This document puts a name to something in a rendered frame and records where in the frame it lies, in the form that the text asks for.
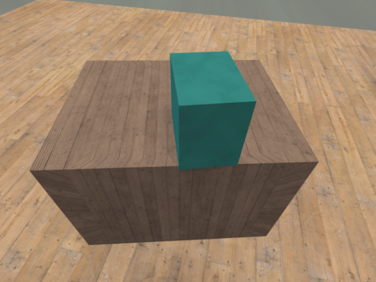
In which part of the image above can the carton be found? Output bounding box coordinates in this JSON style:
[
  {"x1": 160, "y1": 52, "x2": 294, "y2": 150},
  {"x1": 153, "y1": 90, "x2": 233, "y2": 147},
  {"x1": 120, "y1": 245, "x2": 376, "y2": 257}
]
[{"x1": 170, "y1": 51, "x2": 256, "y2": 170}]

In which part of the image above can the pedestal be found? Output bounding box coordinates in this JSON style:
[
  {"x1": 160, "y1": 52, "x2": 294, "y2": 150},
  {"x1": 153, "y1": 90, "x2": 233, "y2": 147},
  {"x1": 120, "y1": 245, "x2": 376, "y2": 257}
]
[{"x1": 29, "y1": 60, "x2": 319, "y2": 245}]

